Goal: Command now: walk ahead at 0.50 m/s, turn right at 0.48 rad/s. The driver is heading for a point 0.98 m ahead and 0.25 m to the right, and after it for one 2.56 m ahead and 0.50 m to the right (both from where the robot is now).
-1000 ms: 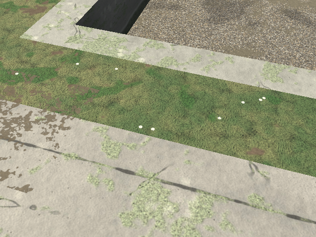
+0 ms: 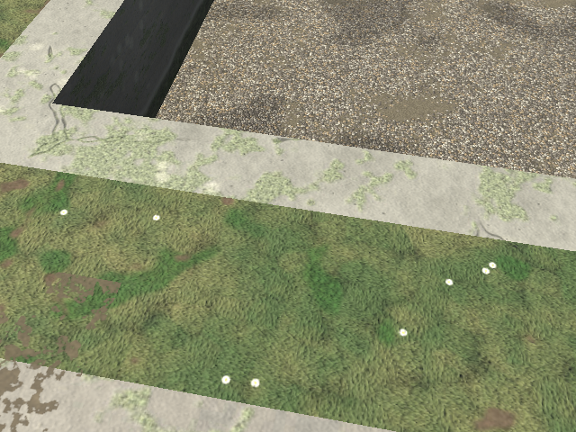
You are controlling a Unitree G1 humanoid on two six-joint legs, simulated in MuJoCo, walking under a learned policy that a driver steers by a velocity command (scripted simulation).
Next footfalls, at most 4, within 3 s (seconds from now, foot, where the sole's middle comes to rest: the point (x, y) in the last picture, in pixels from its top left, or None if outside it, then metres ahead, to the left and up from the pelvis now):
0.40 right None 0.34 -0.18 -0.77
0.86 left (341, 351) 0.67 -0.11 -0.77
1.18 right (428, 427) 0.49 -0.30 -0.77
1.94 right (426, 277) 0.90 -0.36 -0.77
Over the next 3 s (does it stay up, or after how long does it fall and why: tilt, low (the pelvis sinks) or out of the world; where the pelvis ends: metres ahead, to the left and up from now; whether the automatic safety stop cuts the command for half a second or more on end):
stays up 1.12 -0.21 -0.01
